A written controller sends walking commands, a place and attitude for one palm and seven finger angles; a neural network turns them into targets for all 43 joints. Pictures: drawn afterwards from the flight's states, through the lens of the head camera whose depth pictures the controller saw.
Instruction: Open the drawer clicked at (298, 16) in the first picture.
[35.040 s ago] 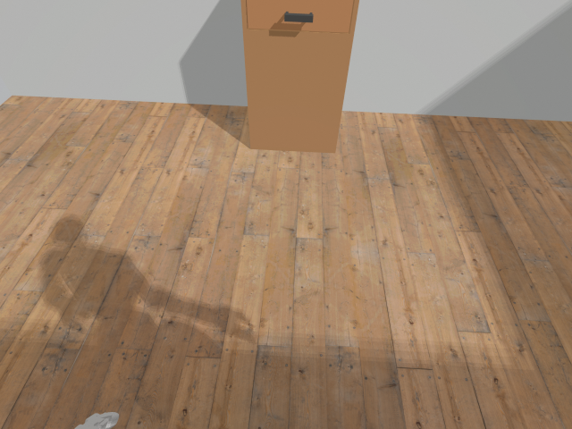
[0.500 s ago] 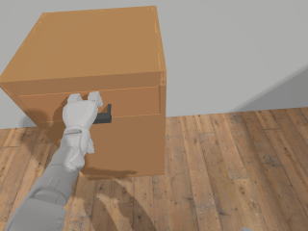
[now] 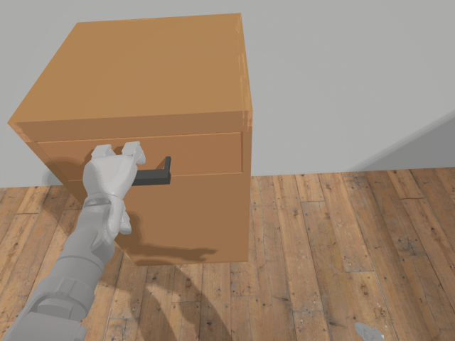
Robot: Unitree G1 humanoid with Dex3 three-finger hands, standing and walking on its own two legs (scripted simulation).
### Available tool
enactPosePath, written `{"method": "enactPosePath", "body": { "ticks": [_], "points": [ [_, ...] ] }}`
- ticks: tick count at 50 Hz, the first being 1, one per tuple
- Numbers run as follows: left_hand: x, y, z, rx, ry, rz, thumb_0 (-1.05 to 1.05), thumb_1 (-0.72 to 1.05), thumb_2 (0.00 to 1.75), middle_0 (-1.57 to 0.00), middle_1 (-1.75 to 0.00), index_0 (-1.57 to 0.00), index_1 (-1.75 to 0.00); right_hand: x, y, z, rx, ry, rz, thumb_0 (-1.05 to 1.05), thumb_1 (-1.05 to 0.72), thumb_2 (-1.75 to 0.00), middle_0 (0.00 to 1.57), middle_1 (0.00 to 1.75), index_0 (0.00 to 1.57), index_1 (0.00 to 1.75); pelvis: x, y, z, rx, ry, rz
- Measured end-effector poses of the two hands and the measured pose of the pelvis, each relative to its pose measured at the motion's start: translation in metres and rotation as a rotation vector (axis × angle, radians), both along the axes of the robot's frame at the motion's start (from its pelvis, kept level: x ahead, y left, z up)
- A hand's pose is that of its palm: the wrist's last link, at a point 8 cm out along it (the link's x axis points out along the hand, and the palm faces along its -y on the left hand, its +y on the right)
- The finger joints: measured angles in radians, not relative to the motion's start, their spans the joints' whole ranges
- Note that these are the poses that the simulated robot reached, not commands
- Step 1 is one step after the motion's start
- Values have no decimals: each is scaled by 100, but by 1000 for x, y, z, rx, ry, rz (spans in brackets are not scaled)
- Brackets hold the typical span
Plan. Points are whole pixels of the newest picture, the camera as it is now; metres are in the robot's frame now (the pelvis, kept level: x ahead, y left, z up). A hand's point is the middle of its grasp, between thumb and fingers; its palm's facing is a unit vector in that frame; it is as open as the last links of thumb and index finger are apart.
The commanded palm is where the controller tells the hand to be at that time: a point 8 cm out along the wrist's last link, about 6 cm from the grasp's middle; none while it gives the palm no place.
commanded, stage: re-aim the fingers above the handle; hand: left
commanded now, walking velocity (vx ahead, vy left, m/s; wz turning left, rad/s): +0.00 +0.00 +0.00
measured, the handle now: (144, 169) +0.47 +0.23 -0.02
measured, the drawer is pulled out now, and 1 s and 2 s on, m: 0.00 0.00 0.00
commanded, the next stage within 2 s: lower the fingers behind the handle in 1.82 s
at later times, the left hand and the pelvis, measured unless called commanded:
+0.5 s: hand (123, 188) +0.38 +0.24 +0.03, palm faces -0.07 +0.01 -1.00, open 13.8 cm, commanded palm +0.37 +0.22 +0.09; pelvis -0.02 -0.01 +0.00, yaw +0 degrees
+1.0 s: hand (119, 189) +0.39 +0.25 +0.02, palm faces -0.17 -0.03 -0.99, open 13.8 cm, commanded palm +0.37 +0.23 +0.09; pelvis -0.01 +0.00 +0.00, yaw +0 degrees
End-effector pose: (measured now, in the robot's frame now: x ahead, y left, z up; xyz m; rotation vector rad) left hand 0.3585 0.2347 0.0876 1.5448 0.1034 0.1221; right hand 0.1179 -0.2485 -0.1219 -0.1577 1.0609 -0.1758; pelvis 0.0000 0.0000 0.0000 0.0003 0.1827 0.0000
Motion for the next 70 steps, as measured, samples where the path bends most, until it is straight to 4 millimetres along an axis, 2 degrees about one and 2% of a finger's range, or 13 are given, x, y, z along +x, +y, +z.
{"method": "enactPosePath", "body": {
  "ticks": [4,14,26,31,36,41,45,48,53,58,64,68,70],
  "points": [
    [-4,1,-2,-2,45,21,0,-49,30,-31,-120,-32,-120,-7,-1,-2,0,19,-1,1,-91,-90,20,30,20,30,-2,0,1,-1,-7,10],
    [6,-47,5,-35,-6,-156,0,-49,30,-32,-120,-32,-120,-19,-4,-1,-12,0,-24,1,-91,-90,20,30,20,30,-11,-1,-1,6,-18,-2],
    [6,-1,-4,26,106,50,0,-49,30,-31,-120,-32,-120,-44,-8,-5,-1,50,-43,1,-90,-90,20,30,21,30,-16,-7,1,8,-7,-6],
    [4,-25,-11,-31,119,-98,0,-49,30,-32,-120,-32,-120,-47,-17,-2,-47,63,-36,1,-90,-90,20,30,21,30,-15,-5,0,3,-10,12],
    [15,-45,-3,-42,-1,-200,0,-49,30,-32,-120,-33,-120,-45,-20,-2,-63,50,-50,1,-90,-90,20,30,20,30,-16,-4,-3,4,6,-1],
    [29,-20,10,19,-77,-59,0,-49,30,-32,-120,-32,-120,-46,-14,-6,-29,49,-63,1,-91,-90,20,30,20,30,-15,-3,-3,8,21,-23],
    [29,13,8,71,21,97,0,-49,30,-31,-120,-32,-120,-47,-7,-8,2,64,-66,1,-91,-90,20,30,20,30,-12,-1,-1,7,26,-26],
    [22,22,-2,45,132,123,0,-49,30,-31,-120,-32,-120,-46,-5,-7,3,73,-61,1,-91,-90,20,30,20,30,-9,0,0,3,20,-12],
    [10,-17,-17,-67,180,-113,0,-49,30,-31,-120,-32,-120,-38,-6,-2,-46,68,-30,1,-90,-90,20,30,21,30,-6,4,0,-3,7,12],
    [10,-52,-5,-81,-19,-295,0,-49,30,-32,-120,-33,-120,-27,-5,-2,-57,33,-25,1,-90,-90,20,30,21,30,-8,7,-5,-3,16,2],
    [24,-11,17,53,-149,-30,0,-49,30,-32,-120,-32,-120,-25,7,-10,13,32,-20,1,-91,-90,20,30,20,30,-14,7,-5,4,25,-25],
    [19,27,11,95,29,193,0,-49,30,-31,-120,-32,-120,-27,14,-11,50,50,-28,1,-91,-90,20,30,20,30,-12,6,-1,5,17,-19],
    [13,31,2,63,141,214,0,-49,30,-31,-120,-32,-120,-28,13,-9,40,54,-25,1,-90,-90,20,30,21,30,-12,5,1,2,7,-1]
  ]
}}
